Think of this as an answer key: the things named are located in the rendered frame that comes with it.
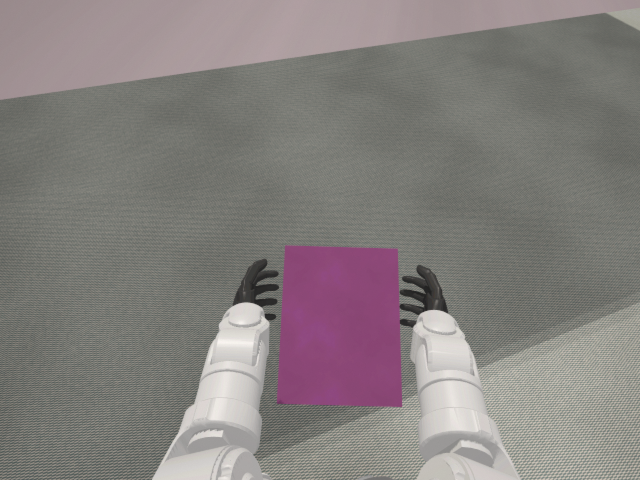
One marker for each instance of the robot right hand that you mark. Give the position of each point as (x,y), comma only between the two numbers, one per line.
(432,300)

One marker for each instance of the carton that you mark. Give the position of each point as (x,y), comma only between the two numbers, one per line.
(340,327)

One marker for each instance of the robot right upper arm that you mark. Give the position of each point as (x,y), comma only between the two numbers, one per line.
(451,466)

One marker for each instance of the robot left forearm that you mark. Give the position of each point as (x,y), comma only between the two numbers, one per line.
(226,408)

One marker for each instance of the robot left upper arm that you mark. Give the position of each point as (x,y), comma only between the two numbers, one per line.
(229,462)

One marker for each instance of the robot right forearm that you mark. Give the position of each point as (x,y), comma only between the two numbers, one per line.
(454,417)

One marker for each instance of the robot left hand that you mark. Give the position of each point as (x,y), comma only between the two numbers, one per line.
(248,290)

